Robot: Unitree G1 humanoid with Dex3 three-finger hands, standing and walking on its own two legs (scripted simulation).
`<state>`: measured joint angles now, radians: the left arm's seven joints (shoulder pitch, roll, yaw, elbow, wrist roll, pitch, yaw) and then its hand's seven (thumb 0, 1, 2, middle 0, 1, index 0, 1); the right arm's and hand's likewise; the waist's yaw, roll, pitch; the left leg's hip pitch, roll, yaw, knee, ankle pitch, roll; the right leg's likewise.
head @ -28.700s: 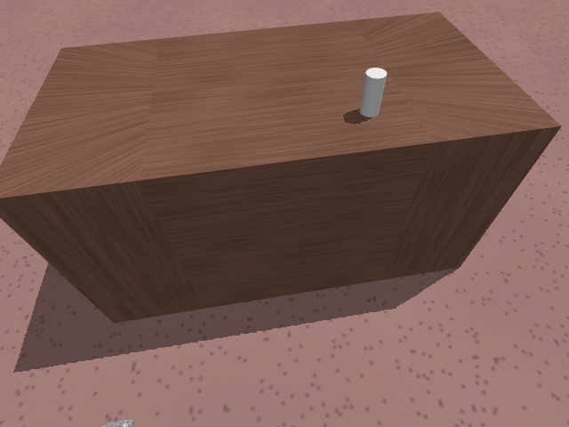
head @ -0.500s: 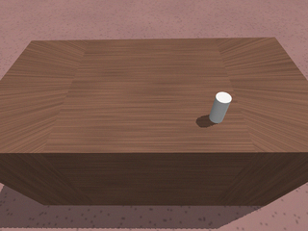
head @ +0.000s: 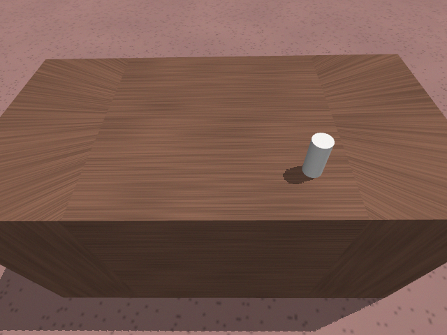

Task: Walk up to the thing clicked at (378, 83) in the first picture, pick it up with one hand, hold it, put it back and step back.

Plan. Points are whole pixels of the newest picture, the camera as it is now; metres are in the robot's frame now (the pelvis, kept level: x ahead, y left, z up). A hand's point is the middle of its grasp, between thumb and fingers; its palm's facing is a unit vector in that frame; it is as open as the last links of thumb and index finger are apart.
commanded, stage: stand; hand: right
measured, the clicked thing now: (317, 156) +0.49 -0.19 -0.03
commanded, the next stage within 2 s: step back in 0.18 s
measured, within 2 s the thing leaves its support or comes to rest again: neither
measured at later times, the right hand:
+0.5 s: hand out of the picture +0.04 -0.26 -0.16, palm faces -0.01 +0.91 -0.42, open 7.4 cm
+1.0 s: hand out of the picture -0.07 -0.26 -0.18, palm faces +0.05 +0.92 -0.38, open 7.4 cm
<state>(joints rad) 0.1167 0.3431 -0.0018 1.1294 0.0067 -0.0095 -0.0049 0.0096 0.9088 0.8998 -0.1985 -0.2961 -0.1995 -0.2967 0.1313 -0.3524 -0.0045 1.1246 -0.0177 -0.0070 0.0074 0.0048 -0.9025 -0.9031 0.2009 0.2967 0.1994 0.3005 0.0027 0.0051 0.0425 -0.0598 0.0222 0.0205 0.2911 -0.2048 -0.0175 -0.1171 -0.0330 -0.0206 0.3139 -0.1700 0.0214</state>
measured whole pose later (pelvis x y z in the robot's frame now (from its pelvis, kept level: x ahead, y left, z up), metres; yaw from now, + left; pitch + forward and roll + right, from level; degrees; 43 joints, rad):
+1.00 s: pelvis -0.16 +0.02 -0.03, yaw -5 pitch -2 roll +0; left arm 0.16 0.35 0.07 0.87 0.03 0.04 -0.01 0.01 0.91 0.90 -0.20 -0.30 -0.20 -0.30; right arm 0.11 -0.40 -0.05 0.88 -0.01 0.06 -0.02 0.01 -0.90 -0.90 0.20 0.30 0.20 0.30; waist 0.01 0.03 0.19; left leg -0.45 -0.03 -0.09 0.96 -0.50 0.00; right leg -0.25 0.03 0.05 0.65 -0.36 -0.02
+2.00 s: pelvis -0.47 +0.00 -0.03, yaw +0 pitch -3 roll +2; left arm 0.10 0.40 0.06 0.78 0.02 0.06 0.02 0.01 0.91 0.90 -0.20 -0.30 -0.20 -0.30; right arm 0.19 -0.38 -0.05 0.88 -0.03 0.05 0.00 0.01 -0.90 -0.90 0.20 0.30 0.20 0.30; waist 0.02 -0.04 0.20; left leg -0.27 -0.06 -0.01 0.68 -0.35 0.02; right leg -0.43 -0.05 0.03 0.82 -0.38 0.00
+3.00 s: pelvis -0.66 -0.02 -0.02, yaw +1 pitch -3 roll -1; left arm 0.25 0.36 0.07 0.99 0.03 -0.04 -0.02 0.01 0.91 0.90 -0.20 -0.30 -0.20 -0.30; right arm 0.22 -0.38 -0.05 0.98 -0.04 0.02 0.02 0.01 -0.90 -0.90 0.20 0.30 0.20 0.30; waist 0.02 0.04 0.06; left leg -0.30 0.01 -0.06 0.82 -0.50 0.01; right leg -0.25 0.03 -0.03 0.59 -0.29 -0.03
